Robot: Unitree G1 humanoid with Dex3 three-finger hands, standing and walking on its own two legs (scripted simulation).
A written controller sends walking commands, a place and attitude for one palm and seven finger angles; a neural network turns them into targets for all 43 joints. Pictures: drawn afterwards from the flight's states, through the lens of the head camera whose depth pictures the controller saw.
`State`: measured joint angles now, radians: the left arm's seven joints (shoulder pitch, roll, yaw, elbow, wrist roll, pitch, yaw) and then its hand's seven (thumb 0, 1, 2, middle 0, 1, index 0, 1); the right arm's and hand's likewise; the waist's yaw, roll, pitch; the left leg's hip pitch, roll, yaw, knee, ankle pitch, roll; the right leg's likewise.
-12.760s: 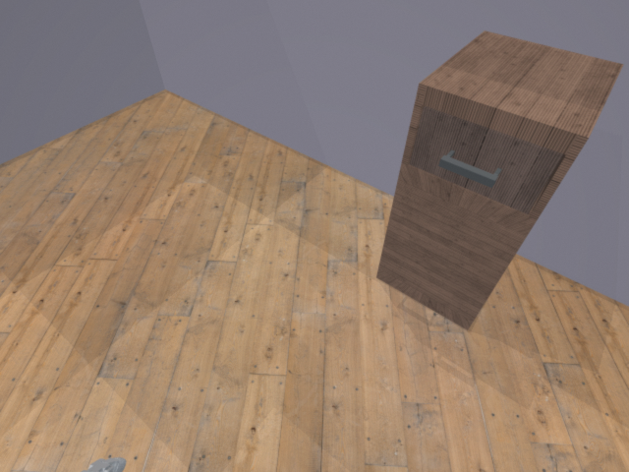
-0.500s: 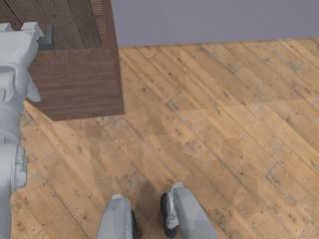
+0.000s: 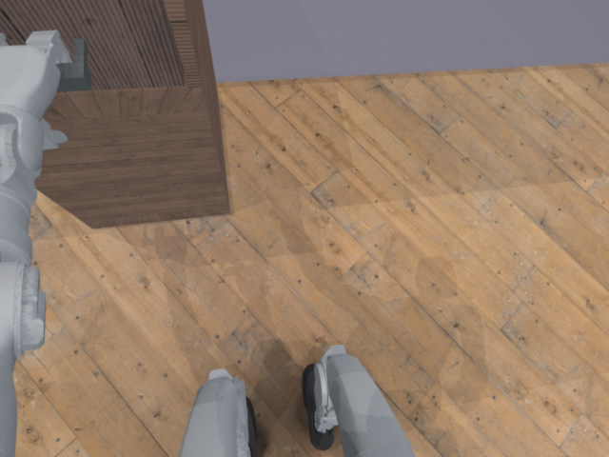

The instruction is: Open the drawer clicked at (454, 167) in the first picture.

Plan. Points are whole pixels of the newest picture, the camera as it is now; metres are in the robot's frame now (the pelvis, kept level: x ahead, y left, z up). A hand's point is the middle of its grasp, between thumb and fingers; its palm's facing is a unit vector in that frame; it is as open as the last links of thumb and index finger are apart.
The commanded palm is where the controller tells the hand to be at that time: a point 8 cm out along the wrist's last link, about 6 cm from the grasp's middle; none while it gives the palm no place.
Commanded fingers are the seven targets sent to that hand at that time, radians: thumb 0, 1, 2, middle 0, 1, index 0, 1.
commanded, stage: close the thumb around the handle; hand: left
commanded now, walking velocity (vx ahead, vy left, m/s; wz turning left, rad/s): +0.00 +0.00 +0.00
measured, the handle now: (25, 64) +0.60 +0.28 +0.02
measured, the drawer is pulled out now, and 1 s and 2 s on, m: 0.00 0.04 0.06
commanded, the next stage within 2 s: pull the drawer open in 0.32 s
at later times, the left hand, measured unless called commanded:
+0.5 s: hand (40, 113) +0.55 +0.27 +0.00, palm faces -0.09 -0.02 -1.00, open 5.6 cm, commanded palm +0.53 +0.25 +0.04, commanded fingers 0.00 0.90 0.90 -0.40 -1.35 -0.40 -1.35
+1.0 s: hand (39, 143) +0.51 +0.27 -0.01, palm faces -0.07 -0.05 -1.00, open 5.7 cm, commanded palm +0.47 +0.25 +0.04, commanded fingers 0.00 0.90 0.90 -0.40 -1.35 -0.40 -1.35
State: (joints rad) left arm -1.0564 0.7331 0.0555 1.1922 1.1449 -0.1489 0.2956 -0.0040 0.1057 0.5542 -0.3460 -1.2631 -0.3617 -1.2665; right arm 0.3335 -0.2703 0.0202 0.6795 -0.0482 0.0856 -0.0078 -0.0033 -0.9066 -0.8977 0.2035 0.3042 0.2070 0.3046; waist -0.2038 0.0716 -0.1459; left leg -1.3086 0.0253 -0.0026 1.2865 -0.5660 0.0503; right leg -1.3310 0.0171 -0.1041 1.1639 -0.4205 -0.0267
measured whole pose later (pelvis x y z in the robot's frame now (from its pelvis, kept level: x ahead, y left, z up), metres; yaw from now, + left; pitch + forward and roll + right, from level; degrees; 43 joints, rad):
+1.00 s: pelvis +0.05 +0.01 +0.04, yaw -1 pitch +30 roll -4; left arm -0.66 0.53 0.07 0.93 1.11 -0.15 0.43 0.01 0.74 0.79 -0.29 -1.35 -0.37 -1.35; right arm 0.29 -0.26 -0.03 0.69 -0.06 0.15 0.03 0.00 -0.91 -0.90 0.20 0.30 0.21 0.30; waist -0.09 0.06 -0.17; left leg -1.05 0.02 0.04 1.12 -0.58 0.06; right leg -1.11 0.03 -0.04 1.03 -0.44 0.00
